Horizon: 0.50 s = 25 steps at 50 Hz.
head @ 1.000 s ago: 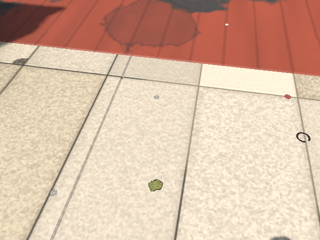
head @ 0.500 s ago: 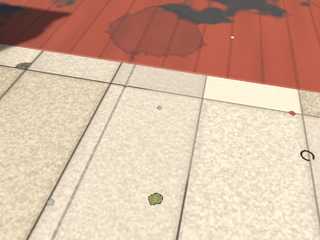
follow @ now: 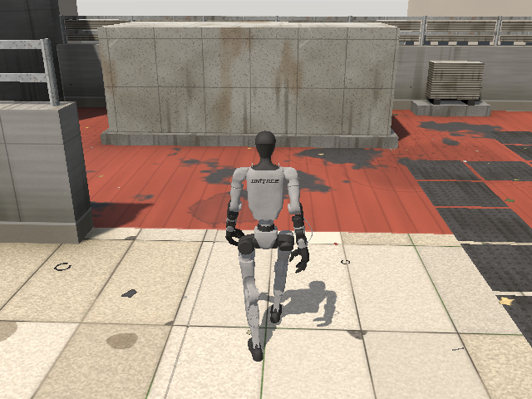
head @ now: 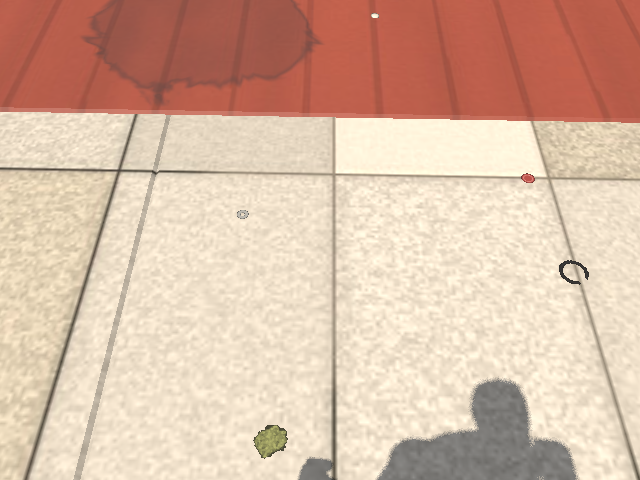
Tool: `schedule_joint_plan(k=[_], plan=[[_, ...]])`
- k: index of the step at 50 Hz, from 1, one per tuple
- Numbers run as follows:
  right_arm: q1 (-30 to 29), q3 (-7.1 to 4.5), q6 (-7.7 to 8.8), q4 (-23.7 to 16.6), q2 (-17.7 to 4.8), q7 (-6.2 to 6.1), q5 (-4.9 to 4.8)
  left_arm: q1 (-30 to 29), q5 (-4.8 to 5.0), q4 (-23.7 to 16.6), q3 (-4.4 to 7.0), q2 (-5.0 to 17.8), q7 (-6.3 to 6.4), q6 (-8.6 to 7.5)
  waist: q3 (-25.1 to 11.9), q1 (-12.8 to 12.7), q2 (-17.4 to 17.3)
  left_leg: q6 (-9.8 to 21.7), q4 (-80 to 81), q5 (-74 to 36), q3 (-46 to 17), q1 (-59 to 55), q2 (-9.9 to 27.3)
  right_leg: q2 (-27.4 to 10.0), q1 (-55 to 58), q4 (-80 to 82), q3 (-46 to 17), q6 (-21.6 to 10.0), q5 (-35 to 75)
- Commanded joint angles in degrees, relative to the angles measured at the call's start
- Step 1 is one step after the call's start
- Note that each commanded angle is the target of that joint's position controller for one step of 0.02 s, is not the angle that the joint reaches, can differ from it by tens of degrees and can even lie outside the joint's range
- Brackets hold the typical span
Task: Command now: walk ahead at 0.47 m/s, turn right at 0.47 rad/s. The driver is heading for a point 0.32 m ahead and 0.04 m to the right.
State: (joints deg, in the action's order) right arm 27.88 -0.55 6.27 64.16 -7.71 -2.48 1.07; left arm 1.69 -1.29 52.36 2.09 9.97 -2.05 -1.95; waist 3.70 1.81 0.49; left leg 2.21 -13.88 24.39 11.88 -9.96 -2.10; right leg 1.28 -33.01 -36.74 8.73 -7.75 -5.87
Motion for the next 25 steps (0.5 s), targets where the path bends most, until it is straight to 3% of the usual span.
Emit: schedule_joint_plan(k=[1, 2, 3, 4, 5, 6, 7, 8, 10, 13, 16, 18, 22, 25], plan=[[0.62, -2.35, -0.17, -2.07, -11.28, -0.81, 0.04, 13.70, -0.17, 1.29, 2.30, 5.96, 0.59, -0.70, -5.15, -8.46, -7.52, 3.10, -22.01, -74.36, -0.52, 6.29, 16.21, 4.92, 17.96, 1.44, 1.80, -4.48, -4.04], [-0.78, -2.69, -0.38, -2.92, -11.96, -0.29, -0.03, 20.57, -0.73, 3.34, 3.39, 7.76, 0.84, -0.92, -8.09, -12.13, -6.68, 3.05, -34.81, -65.21, 0.16, 11.46, 15.15, 4.64, 27.39, 6.53, -0.80, -6.50, -4.36], [-1.73, -2.51, -0.38, -5.13, -9.98, 0.52, 0.12, 24.92, -1.22, 3.63, 4.99, 12.41, 1.37, -0.71, -12.33, -13.42, 0.40, 2.29, -55.13, -36.28, 0.76, 23.29, 11.09, -7.23, 37.69, 9.23, -17.03, -10.49, -12.67], [0.02, -2.10, -0.16, -9.25, -5.70, 1.87, -0.93, 21.91, -0.82, 2.28, 5.70, 16.19, 1.17, -0.04, -16.71, -7.82, 12.23, 0.06, -74.14, 6.54, -6.94, 45.89, -1.96, -21.49, 50.09, 18.26, -52.06, -21.13, -13.61], [-7.67, -2.63, 0.47, -11.12, -9.52, 2.30, -0.16, 19.37, 0.45, 2.19, 5.35, 14.50, 1.34, 0.44, -11.45, -8.45, 2.52, 1.32, -73.80, 0.53, -14.91, 53.61, 2.14, -19.67, 46.33, 23.30, -49.67, -18.75, -19.85], [-11.00, -2.73, 1.18, -12.87, -10.18, 2.65, -0.50, 15.78, 0.66, 1.59, 4.61, 11.97, 1.61, 0.31, -5.46, -6.55, -0.19, 1.55, -68.91, -5.43, -14.89, 53.78, 4.83, -18.84, 38.52, 24.94, -42.65, -15.93, -17.04], [-9.93, -2.79, 1.29, -12.09, -9.57, 2.34, -0.65, 13.13, 0.47, 1.34, 3.83, 9.08, 1.72, -0.15, -1.76, -3.16, -5.26, 1.14, -63.67, -8.02, -14.20, 49.43, 6.68, -17.00, 30.82, 25.49, -36.06, -13.09, -3.74], [-8.61, -2.75, 0.34, -11.56, -8.69, 1.93, 0.12, 12.06, 0.69, 1.02, 3.23, 7.75, 2.02, -0.89, -0.88, -1.06, -6.39, 0.11, -60.58, -7.68, -14.10, 44.31, 7.62, -14.82, 25.26, 24.51, -29.76, -11.51, 10.85], [-5.73, -2.53, -2.26, -10.90, -6.76, 1.71, 1.25, 13.19, 0.93, 1.59, 2.49, 6.78, 2.19, -2.47, -1.96, 0.95, -4.49, -1.52, -55.86, -5.80, -13.27, 37.53, 7.79, -11.67, 20.10, 22.55, -21.10, -9.56, 31.08], [-8.18, -2.64, -3.95, -12.10, -6.73, 1.95, 1.00, 16.72, 0.81, 2.84, 2.47, 8.84, 2.25, -2.97, -2.68, 0.77, -0.42, -2.47, -48.12, -10.88, -10.73, 38.75, 6.67, -8.10, 21.17, 20.86, -14.68, -5.73, 45.81], [-13.70, -2.43, -4.48, -13.81, -7.01, 2.28, 0.47, 19.01, 0.91, 3.07, 1.76, 7.90, 2.53, -2.10, -3.85, -1.30, 2.92, -2.44, -40.02, -17.55, -9.07, 40.30, 5.72, -5.87, 24.94, 19.63, -12.07, -0.48, 48.29], [-17.38, -2.06, -4.54, -14.86, -6.84, 2.28, 0.11, 20.40, 0.87, 3.36, 1.34, 7.51, 2.96, -1.65, -3.96, -2.99, 3.90, -2.08, -34.26, -20.81, -8.41, 40.64, 5.10, -5.78, 27.79, 19.09, -11.85, 1.28, 47.67], [-20.35, -1.61, -4.45, -15.12, -7.30, 1.67, -0.25, 22.53, 0.05, 4.45, 0.74, 7.07, 4.00, -1.09, -4.00, -4.76, 4.43, -1.09, -26.57, -20.98, -8.25, 39.85, 3.45, -7.98, 34.09, 16.80, -13.15, 1.30, 48.42], [-16.66, -1.81, -3.87, -13.34, -8.31, 0.96, -0.17, 21.28, -0.32, 4.91, 0.61, 7.27, 4.59, -0.90, -3.44, -2.99, 4.62, 0.72, -21.34, -15.03, -8.60, 34.09, 1.63, -9.84, 34.85, 12.24, -14.93, 0.20, 52.46]])
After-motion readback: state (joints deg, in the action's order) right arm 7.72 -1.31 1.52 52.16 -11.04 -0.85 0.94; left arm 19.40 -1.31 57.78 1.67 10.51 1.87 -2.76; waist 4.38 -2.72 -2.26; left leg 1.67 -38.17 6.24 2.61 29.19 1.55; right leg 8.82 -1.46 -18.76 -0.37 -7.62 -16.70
